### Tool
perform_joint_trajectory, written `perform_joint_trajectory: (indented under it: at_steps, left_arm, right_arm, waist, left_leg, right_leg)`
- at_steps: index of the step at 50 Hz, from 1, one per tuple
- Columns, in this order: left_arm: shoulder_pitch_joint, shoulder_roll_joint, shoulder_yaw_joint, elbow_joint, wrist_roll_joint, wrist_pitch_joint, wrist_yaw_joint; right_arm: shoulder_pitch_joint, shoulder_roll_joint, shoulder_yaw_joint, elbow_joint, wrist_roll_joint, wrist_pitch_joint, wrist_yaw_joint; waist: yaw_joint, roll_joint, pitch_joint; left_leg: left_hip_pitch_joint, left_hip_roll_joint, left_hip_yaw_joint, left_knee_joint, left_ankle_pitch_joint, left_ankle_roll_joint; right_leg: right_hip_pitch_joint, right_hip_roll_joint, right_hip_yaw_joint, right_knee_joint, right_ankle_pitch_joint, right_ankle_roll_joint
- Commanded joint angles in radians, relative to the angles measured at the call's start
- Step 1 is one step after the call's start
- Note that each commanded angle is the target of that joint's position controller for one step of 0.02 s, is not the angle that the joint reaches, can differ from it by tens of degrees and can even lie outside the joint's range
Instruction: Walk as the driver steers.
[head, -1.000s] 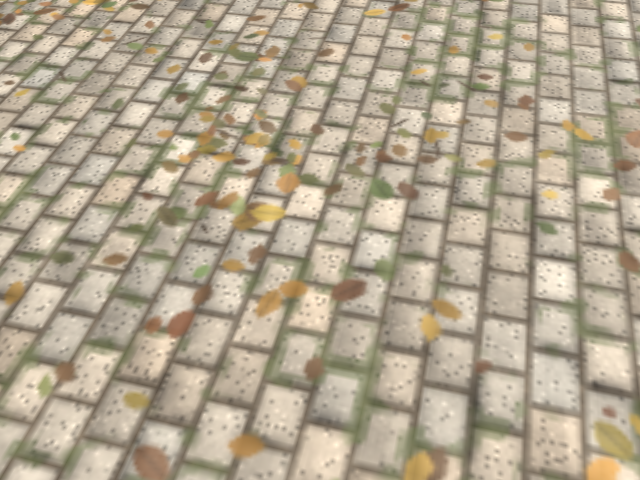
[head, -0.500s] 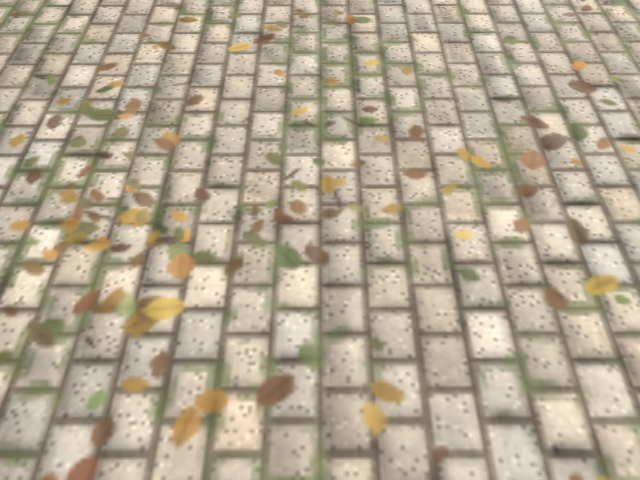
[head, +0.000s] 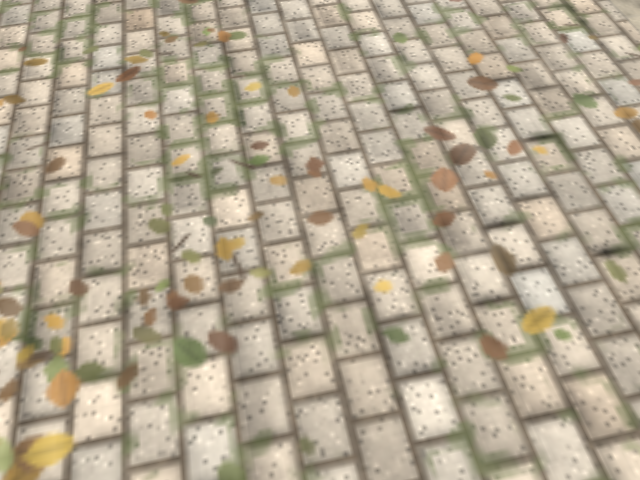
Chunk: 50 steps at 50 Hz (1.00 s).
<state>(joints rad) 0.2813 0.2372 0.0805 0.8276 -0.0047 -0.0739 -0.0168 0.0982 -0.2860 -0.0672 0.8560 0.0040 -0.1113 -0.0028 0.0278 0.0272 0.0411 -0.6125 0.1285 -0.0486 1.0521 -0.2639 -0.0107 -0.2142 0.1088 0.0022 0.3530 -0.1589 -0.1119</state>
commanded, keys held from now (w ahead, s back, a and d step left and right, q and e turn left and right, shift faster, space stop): w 0.60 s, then s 0.40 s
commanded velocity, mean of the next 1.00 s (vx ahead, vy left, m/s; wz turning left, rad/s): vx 0.34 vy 0.00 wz -0.08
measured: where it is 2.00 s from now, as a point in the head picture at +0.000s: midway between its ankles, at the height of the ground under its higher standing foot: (351, 322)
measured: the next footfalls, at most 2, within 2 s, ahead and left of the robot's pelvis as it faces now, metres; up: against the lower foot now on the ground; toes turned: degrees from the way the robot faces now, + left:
left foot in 0.30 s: +0.37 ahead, +0.15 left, +0.00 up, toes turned -1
right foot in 0.78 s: +0.65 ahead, -0.08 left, +0.00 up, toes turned -3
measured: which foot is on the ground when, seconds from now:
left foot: up 0.00-0.28, down 0.30-0.80, up 0.82-1.00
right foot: down 0.00-0.30, up 0.32-0.76, down 0.78-1.00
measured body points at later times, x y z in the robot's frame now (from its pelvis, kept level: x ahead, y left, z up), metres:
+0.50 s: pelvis +0.30 +0.07 +0.00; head +0.33 +0.08 +0.45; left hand +0.42 +0.34 -0.13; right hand +0.36 -0.20 -0.13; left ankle +0.33 +0.15 -0.74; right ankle +0.29 -0.08 -0.66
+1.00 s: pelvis +0.49 +0.03 -0.02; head +0.53 +0.01 +0.43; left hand +0.66 +0.27 -0.13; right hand +0.56 -0.25 -0.16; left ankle +0.46 +0.18 -0.68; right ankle +0.61 -0.08 -0.74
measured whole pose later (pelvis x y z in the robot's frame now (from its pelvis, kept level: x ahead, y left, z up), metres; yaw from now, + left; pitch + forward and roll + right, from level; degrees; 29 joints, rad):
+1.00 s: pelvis +0.49 +0.03 -0.02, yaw -2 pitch +2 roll +1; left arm 0.06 0.23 0.03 0.82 0.03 -0.01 0.00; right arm 0.17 -0.28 -0.04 0.91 0.01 0.05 -0.05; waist 0.00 0.01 0.07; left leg -0.49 0.00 -0.05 1.09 -0.57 -0.08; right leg -0.46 0.00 -0.02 0.46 -0.03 -0.05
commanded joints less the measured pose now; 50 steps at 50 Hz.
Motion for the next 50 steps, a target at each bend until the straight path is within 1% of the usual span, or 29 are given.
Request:
perform_joint_trajectory:
  at_steps: [1, 4, 9, 12, 14, 15, 16, 17, 18, 19, 20, 21, 22, 25, 29, 32, 34, 36, 38, 39, 40, 41, 42, 43, 44, 45, 46, 47, 50]
  left_arm:
    - [-0.002, 0.153, 0.032, -0.056, -0.004, -0.022, 0.021]
    - [0.034, 0.154, 0.029, -0.038, -0.007, -0.019, 0.026]
    - [0.111, 0.157, 0.029, 0.014, -0.010, -0.015, 0.025]
    - [0.116, 0.172, 0.034, 0.027, -0.009, 0.002, 0.036]
    - [0.075, 0.185, 0.034, 0.018, -0.007, 0.011, 0.037]
    - [0.059, 0.163, 0.022, 0.007, -0.001, 0.012, 0.036]
    - [0.146, 0.089, -0.001, -0.010, 0.009, 0.004, 0.030]
    - [0.221, 0.047, -0.018, 0.010, -0.010, -0.015, 0.023]
    - [0.129, 0.142, 0.001, 0.000, -0.030, -0.028, 0.019]
    - [0.036, 0.165, 0.005, -0.029, -0.036, -0.035, 0.018]
    - [-0.014, 0.160, 0.006, -0.040, -0.024, -0.037, 0.024]
    - [-0.020, 0.153, 0.012, -0.041, -0.011, -0.032, 0.028]
    - [0.008, 0.135, 0.013, -0.038, -0.009, -0.023, 0.028]
    - [0.010, 0.094, 0.005, -0.043, -0.005, -0.004, 0.033]
    - [-0.117, 0.076, -0.004, -0.081, 0.002, -0.007, 0.030]
    - [-0.219, 0.051, -0.017, -0.103, 0.004, -0.019, 0.019]
    - [-0.252, 0.051, -0.019, -0.114, 0.006, -0.028, 0.007]
    - [-0.243, 0.074, -0.013, -0.114, 0.008, -0.037, -0.007]
    - [-0.120, 0.120, 0.004, -0.072, 0.019, -0.044, -0.012]
    - [-0.038, 0.161, 0.017, -0.042, 0.028, -0.049, -0.006]
    - [0.036, 0.234, 0.026, -0.035, 0.054, -0.047, 0.003]
    - [0.038, 0.187, 0.001, -0.031, 0.062, -0.031, 0.007]
    - [0.047, 0.109, -0.020, -0.030, 0.037, -0.016, 0.000]
    - [-0.037, 0.109, -0.023, -0.040, 0.016, -0.006, -0.003]
    - [-0.123, 0.108, -0.026, -0.054, 0.011, 0.007, 0.000]
    - [-0.189, 0.123, -0.023, -0.067, 0.012, 0.023, 0.007]
    - [-0.219, 0.170, -0.009, -0.070, 0.022, 0.040, 0.013]
    - [-0.233, 0.194, 0.000, -0.073, 0.031, 0.054, 0.018]
    - [-0.254, 0.175, -0.006, -0.072, 0.033, 0.070, 0.040]
  right_arm:
    - [0.002, -0.050, -0.010, -0.042, -0.014, 0.011, -0.004]
    - [-0.096, -0.033, -0.001, -0.061, -0.006, 0.004, 0.006]
    - [-0.206, -0.052, 0.003, -0.102, 0.008, -0.008, 0.027]
    - [-0.184, -0.077, -0.003, -0.108, 0.008, -0.020, 0.043]
    - [-0.030, -0.119, -0.025, -0.068, 0.006, -0.023, 0.041]
    - [0.137, -0.162, -0.043, -0.024, -0.002, -0.022, 0.035]
    - [0.295, -0.239, -0.062, -0.002, -0.020, -0.019, 0.029]
    - [0.345, -0.217, -0.057, 0.029, -0.007, -0.011, 0.039]
    - [0.299, -0.143, -0.036, 0.024, 0.016, -0.008, 0.038]
    - [0.209, -0.112, -0.025, 0.004, 0.016, -0.003, 0.033]
    - [0.138, -0.096, -0.018, -0.010, 0.004, 0.001, 0.032]
    - [0.103, -0.073, -0.009, -0.016, -0.009, -0.002, 0.035]
    - [0.094, -0.064, -0.004, -0.013, -0.017, -0.003, 0.036]
    - [0.118, -0.090, -0.010, 0.008, -0.007, -0.010, 0.031]
    - [0.170, -0.121, -0.016, 0.029, 0.002, 0.002, 0.010]
    - [0.207, -0.120, -0.011, 0.046, 0.003, 0.014, 0.001]
    - [0.256, -0.116, -0.005, 0.067, 0.001, 0.028, -0.004]
    - [0.256, -0.122, -0.004, 0.074, 0.003, 0.042, -0.007]
    - [0.200, -0.132, -0.005, 0.063, 0.007, 0.052, -0.011]
    - [0.208, -0.123, -0.002, 0.060, 0.001, 0.050, -0.009]
    - [0.254, -0.076, 0.015, 0.042, -0.026, 0.040, -0.005]
    - [0.422, 0.033, 0.051, 0.085, -0.012, 0.038, 0.006]
    - [0.408, -0.057, 0.033, 0.108, 0.014, 0.046, 0.011]
    - [0.314, -0.101, 0.020, 0.078, 0.025, 0.061, 0.009]
    - [0.251, -0.099, 0.016, 0.067, 0.019, 0.085, -0.004]
    - [0.217, -0.103, 0.008, 0.062, 0.011, 0.117, -0.021]
    - [0.230, -0.097, 0.006, 0.062, 0.009, 0.148, -0.035]
    - [0.255, -0.078, 0.006, 0.068, 0.005, 0.167, -0.047]
    - [0.281, -0.063, -0.002, 0.071, -0.003, 0.187, -0.066]
  waist:
    - [-0.024, -0.052, -0.046]
    - [0.020, -0.080, -0.024]
    - [0.062, -0.102, 0.024]
    - [0.030, -0.119, 0.009]
    - [-0.060, -0.136, -0.088]
    - [-0.134, -0.113, -0.208]
    - [-0.137, 0.061, -0.375]
    - [-0.120, 0.264, -0.460]
    - [-0.142, 0.164, -0.328]
    - [-0.127, 0.088, -0.190]
    - [-0.096, 0.019, -0.111]
    - [-0.065, 0.015, -0.068]
    - [-0.037, 0.041, -0.069]
    - [-0.019, 0.051, -0.052]
    - [-0.048, 0.028, -0.028]
    - [-0.080, 0.028, -0.002]
    - [-0.098, 0.043, -0.024]
    - [-0.084, 0.069, -0.047]
    - [-0.005, 0.074, -0.100]
    - [0.025, 0.034, -0.150]
    - [0.019, -0.096, -0.287]
    - [-0.029, -0.299, -0.458]
    - [0.007, -0.213, -0.515]
    - [0.000, -0.170, -0.416]
    - [-0.018, -0.103, -0.331]
    - [-0.034, -0.093, -0.243]
    - [-0.054, -0.132, -0.202]
    - [-0.063, -0.159, -0.186]
    - [-0.069, -0.155, -0.204]
  left_leg:
    - [-0.024, 0.010, 0.015, -0.173, 0.176, -0.027]
    - [0.023, -0.032, 0.039, -0.397, 0.383, -0.016]
    - [-0.036, -0.058, 0.035, -0.527, 0.377, 0.025]
    - [-0.018, -0.076, 0.041, -0.565, 0.255, 0.067]
    - [0.215, -0.136, 0.096, -0.587, 0.221, 0.108]
    - [0.474, -0.089, 0.052, -0.550, 0.267, 0.152]
    - [0.869, 0.144, -0.291, -0.539, 0.218, 0.276]
    - [1.041, 0.268, -0.669, -0.694, 0.028, 0.366]
    - [0.967, 0.233, -0.622, -0.739, -0.138, 0.313]
    - [0.810, 0.201, -0.481, -0.766, -0.122, 0.270]
    - [0.652, 0.168, -0.383, -0.798, -0.031, 0.252]
    - [0.547, 0.133, -0.313, -0.828, 0.060, 0.242]
    - [0.491, 0.113, -0.268, -0.853, 0.114, 0.240]
    - [0.435, 0.094, -0.165, -0.907, 0.249, 0.258]
    - [0.461, 0.057, -0.057, -0.925, 0.365, 0.231]
    - [0.447, 0.010, 0.031, -0.887, 0.545, 0.190]
    - [0.494, 0.014, 0.041, -0.829, 0.643, 0.174]
    - [0.557, 0.037, 0.019, -0.757, 0.659, 0.160]
    - [0.581, 0.027, 0.007, -0.623, 0.684, 0.123]
    - [0.554, -0.029, 0.031, -0.492, 0.628, 0.083]
    - [0.359, -0.095, 0.057, -0.261, 0.311, 0.029]
    - [0.171, -0.174, 0.011, 0.047, -0.409, -0.030]
    - [0.160, -0.144, -0.093, 0.109, -0.505, -0.040]
    - [0.118, -0.113, -0.084, 0.119, -0.486, -0.048]
    - [0.109, -0.086, -0.059, 0.091, -0.448, -0.058]
    - [0.127, -0.080, -0.037, 0.062, -0.418, -0.069]
    - [0.188, -0.093, -0.011, 0.053, -0.364, -0.078]
    - [0.219, -0.119, 0.016, 0.070, -0.326, -0.083]
    - [0.238, -0.140, 0.028, 0.124, -0.258, -0.078]
  right_leg:
    - [0.023, -0.259, 0.183, -0.171, 0.347, -0.164]
    - [0.022, -0.219, 0.123, -0.174, 0.254, -0.113]
    - [0.176, -0.295, 0.174, -0.135, 0.193, -0.102]
    - [0.288, -0.340, 0.193, -0.062, 0.342, -0.078]
    - [0.283, -0.299, 0.154, 0.104, 0.659, -0.047]
    - [0.179, -0.246, 0.115, 0.303, 0.637, -0.017]
    - [-0.151, -0.125, 0.069, 0.669, 0.280, 0.045]
    - [-0.407, -0.012, 0.126, 0.898, -0.423, 0.077]
    - [-0.528, -0.075, 0.172, 0.987, -0.405, 0.064]
    - [-0.563, -0.132, 0.127, 0.966, -0.301, 0.056]
    - [-0.528, -0.178, 0.095, 0.909, -0.216, 0.057]
    - [-0.478, -0.210, 0.090, 0.852, -0.166, 0.060]
    - [-0.423, -0.230, 0.091, 0.822, -0.139, 0.062]
    - [-0.420, -0.254, 0.066, 0.718, -0.091, 0.089]
    - [-0.465, -0.250, 0.038, 0.474, 0.130, 0.118]
    - [-0.368, -0.190, -0.014, 0.266, 0.271, 0.117]
    - [-0.311, -0.147, -0.026, 0.197, 0.332, 0.111]
    - [-0.277, -0.128, -0.010, 0.150, 0.293, 0.091]
    - [-0.138, -0.105, -0.008, 0.069, 0.315, 0.058]
    - [0.005, -0.127, -0.002, 0.021, 0.536, 0.034]
    - [0.306, -0.308, 0.149, 0.166, 1.077, -0.043]
    - [0.525, -0.555, 0.377, 0.213, 1.375, -0.252]
    - [0.489, -0.526, 0.377, 0.200, 1.313, -0.257]
    - [0.389, -0.474, 0.314, 0.163, 1.160, -0.214]
    - [0.259, -0.438, 0.282, 0.126, 0.978, -0.179]
    - [0.113, -0.416, 0.256, 0.076, 0.818, -0.161]
    - [-0.016, -0.399, 0.236, 0.023, 0.678, -0.151]
    - [-0.082, -0.389, 0.223, -0.011, 0.597, -0.159]
    - [-0.141, -0.386, 0.187, -0.048, 0.471, -0.172]
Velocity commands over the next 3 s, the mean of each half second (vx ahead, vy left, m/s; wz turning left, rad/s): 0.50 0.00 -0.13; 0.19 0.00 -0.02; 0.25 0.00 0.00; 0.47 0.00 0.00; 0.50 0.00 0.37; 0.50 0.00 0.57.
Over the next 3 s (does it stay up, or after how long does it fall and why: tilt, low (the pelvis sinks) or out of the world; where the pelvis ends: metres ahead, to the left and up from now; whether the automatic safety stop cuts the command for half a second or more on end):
stays up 1.37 0.02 0.00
